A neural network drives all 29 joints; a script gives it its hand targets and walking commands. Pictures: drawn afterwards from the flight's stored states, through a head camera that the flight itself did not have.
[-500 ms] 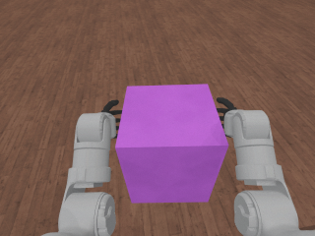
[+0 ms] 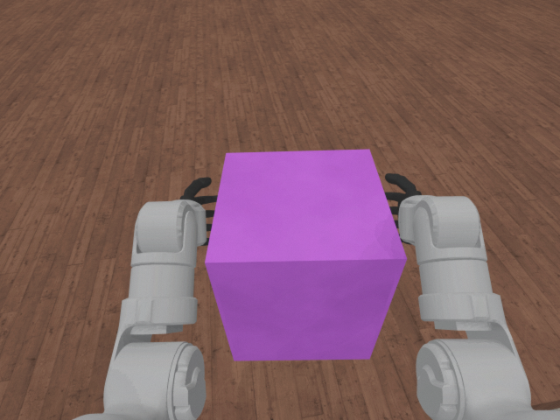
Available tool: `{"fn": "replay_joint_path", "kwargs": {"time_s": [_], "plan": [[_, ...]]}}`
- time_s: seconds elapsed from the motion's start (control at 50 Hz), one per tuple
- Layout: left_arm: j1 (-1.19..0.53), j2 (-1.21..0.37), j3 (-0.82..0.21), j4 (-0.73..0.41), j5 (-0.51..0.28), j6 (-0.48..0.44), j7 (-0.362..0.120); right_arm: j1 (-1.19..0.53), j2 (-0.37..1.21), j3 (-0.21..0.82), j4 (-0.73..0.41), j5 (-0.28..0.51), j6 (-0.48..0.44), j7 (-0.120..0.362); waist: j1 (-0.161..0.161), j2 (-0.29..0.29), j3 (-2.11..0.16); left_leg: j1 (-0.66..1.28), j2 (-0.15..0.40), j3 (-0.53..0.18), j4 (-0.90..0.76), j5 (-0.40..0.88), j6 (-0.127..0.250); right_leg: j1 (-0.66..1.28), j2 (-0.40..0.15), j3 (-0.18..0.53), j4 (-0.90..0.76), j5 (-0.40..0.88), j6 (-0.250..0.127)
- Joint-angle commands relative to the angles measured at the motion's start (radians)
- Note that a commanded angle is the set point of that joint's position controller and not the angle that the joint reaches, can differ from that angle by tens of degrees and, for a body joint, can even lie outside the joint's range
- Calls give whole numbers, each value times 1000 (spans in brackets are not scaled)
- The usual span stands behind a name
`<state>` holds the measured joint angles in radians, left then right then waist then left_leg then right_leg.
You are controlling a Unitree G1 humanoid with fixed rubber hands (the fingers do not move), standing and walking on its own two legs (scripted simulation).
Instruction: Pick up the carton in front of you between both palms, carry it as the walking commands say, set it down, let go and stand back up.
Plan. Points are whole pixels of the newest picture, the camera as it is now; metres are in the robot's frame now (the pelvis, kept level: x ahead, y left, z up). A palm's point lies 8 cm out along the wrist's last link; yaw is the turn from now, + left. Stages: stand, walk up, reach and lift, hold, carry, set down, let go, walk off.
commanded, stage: carry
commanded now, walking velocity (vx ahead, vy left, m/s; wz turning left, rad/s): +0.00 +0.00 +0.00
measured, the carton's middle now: (299, 258) +0.34 +0.00 +0.06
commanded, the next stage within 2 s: none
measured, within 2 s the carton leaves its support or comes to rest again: neither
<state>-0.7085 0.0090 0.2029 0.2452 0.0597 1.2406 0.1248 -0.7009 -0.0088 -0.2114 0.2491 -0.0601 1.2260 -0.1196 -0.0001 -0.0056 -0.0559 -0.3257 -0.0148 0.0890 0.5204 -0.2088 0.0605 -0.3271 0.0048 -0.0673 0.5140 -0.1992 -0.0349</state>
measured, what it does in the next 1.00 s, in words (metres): walks ahead: left foot 0.08 m higher, then left foot 0.14 m higher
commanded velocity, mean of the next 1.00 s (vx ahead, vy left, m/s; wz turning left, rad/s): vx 0.45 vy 0.00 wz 0.00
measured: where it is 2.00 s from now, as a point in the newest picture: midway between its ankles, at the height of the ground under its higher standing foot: (219, 249)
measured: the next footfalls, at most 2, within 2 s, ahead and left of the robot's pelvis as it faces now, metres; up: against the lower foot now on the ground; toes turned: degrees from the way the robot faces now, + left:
left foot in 0.60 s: +0.09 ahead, +0.09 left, +0.08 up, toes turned +3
left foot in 0.92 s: +0.42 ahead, +0.23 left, +0.14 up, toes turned -1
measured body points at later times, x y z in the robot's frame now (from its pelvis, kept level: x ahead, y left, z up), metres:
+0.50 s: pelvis +0.06 -0.02 +0.00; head +0.03 -0.01 +0.45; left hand +0.42 +0.14 +0.17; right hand +0.43 -0.17 +0.17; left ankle +0.04 +0.08 -0.71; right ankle +0.04 -0.10 -0.73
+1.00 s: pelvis +0.28 +0.15 +0.01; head +0.37 +0.15 +0.45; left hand +0.70 +0.28 +0.13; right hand +0.68 -0.03 +0.13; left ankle +0.39 +0.23 -0.60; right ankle +0.10 -0.07 -0.58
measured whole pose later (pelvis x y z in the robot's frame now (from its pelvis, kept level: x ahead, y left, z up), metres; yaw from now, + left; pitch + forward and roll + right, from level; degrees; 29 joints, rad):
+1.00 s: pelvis +0.28 +0.15 +0.01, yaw +0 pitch +4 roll +0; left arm -0.83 0.03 0.31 -0.02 0.00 1.30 0.17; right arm -0.84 0.04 -0.27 0.01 -0.07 1.25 -0.15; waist -0.07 -0.02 0.14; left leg -0.92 -0.03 0.05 1.34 -0.46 0.07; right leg -0.32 -0.04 0.21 1.28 -0.38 0.01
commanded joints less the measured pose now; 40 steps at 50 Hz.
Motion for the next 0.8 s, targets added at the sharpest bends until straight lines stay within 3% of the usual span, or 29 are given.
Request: {"fn": "replay_joint_path", "kwargs": {"time_s": [0.0, 0.1, 0.16, 0.2, 0.24, 0.28, 0.3, 0.34, 0.4, 0.42, 0.44, 0.46, 0.5, 0.58, 0.62, 0.66, 0.7, 0.74, 0.76, 0.78], "plan": [[-731, -1121, -541, -115, -414, -32, -233, -750, 1122, 543, -121, 423, -22, 233, -1, 9, -387, 144, 155, -146, -75, 120, 32, 121, -133, 126, -65, 66, -48], [-731, -1121, -542, -115, -414, -32, -233, -750, 1122, 543, -122, 423, -22, 233, -1, 9, -387, 144, 155, -146, -75, 122, 32, 121, -133, 126, -64, 66, -48], [-776, -1121, -555, -149, -430, -31, -229, -797, 1118, 555, -160, 437, -20, 229, -3, 21, -366, 116, 153, -165, -127, -120, 44, 86, -108, 102, -74, -105, -55], [-809, -1110, -566, -184, -446, -23, -220, -832, 1106, 565, -194, 452, -12, 220, -8, 62, -347, 96, 164, -216, -164, -318, 78, 33, -57, 62, -15, -250, -72], [-850, -1088, -572, -220, -457, -10, -208, -862, 1080, 574, -232, 465, 3, 207, -25, 102, -343, 103, 209, -293, -216, -410, 122, -22, -15, 26, 79, -243, -83], [-859, -1053, -563, -237, -467, 15, -197, -865, 1040, 566, -253, 465, 22, 191, -31, 125, -380, 116, 266, -352, -227, -396, 168, -19, -16, 19, 180, -146, -90], [-847, -1036, -553, -229, -468, 28, -193, -858, 1020, 557, -250, 460, 33, 184, -21, 111, -390, 110, 270, -343, -210, -374, 177, -8, -24, 27, 162, -142, -94], [-832, -1004, -523, -190, -462, 54, -192, -853, 1001, 542, -222, 448, 58, 174, -4, 58, -383, 76, 208, -245, -116, -278, 145, 74, -29, 44, 7, -147, -113], [-820, -984, -489, -122, -444, 73, -199, -875, 1000, 514, -171, 438, 87, 176, 35, -170, -353, -122, 51, -34, 181, -149, 55, 245, -218, 356, -190, -148, -188], [-818, -988, -479, -104, -439, 76, -201, -881, 1001, 500, -145, 436, 94, 180, 46, -198, -356, -207, 40, -18, 244, -189, 42, 330, -273, 442, -208, -101, -221], [-831, -995, -473, -98, -440, 77, -203, -889, 1004, 488, -121, 433, 96, 184, 60, -192, -352, -292, 32, -4, 299, -225, 31, 403, -311, 484, -204, -5, -249], [-864, -1008, -475, -109, -450, 77, -204, -902, 1005, 478, -107, 432, 96, 188, 80, -163, -347, -365, 32, 3, 355, -245, 18, 464, -333, 498, -198, 121, -266], [-948, -1030, -487, -161, -474, 74, -201, -910, 1016, 458, -84, 427, 97, 191, 76, -93, -353, -427, 34, -12, 474, -247, 9, 512, -329, 453, -175, 298, -258], [-988, -1038, -479, -201, -484, 77, -188, -881, 1017, 413, -44, 414, 107, 186, 84, -130, -379, -542, 42, -19, 682, -259, 11, 573, -283, 338, -159, 328, -223], [-987, -1048, -476, -196, -477, 80, -188, -875, 1018, 393, -27, 398, 112, 183, 95, -139, -373, -691, 66, -62, 783, -270, 14, 666, -291, 356, -154, 309, -228], [-968, -1072, -480, -162, -476, 80, -191, -876, 1017, 378, -2, 380, 117, 182, 148, -139, -352, -967, 82, -129, 945, -432, 8, 856, -343, 466, -97, 371, -261], [-980, -1083, -487, -156, -484, 70, -194, -873, 1012, 351, 19, 353, 114, 182, 197, -130, -323, -1293, 90, -196, 1176, -625, 8, 1053, -436, 588, -55, 490, -305], [-1010, -1109, -500, -162, -504, 59, -193, -871, 1009, 336, 35, 328, 113, 176, 257, -173, -302, -1645, 60, -299, 1561, -865, 14, 1254, -529, 692, -37, 645, -344], [-1024, -1121, -502, -169, -520, 49, -189, -888, 1005, 328, 34, 318, 113, 170, 274, -184, -294, -1787, 52, -393, 1746, -1041, 35, 1332, -552, 711, 2, 777, -337], [-1029, -1130, -506, -186, -536, 40, -186, -871, 987, 321, 47, 309, 108, 165, 277, -109, -295, -1826, 48, -400, 1726, -1165, 67, 1359, -528, 647, 5, 791, -291]]}}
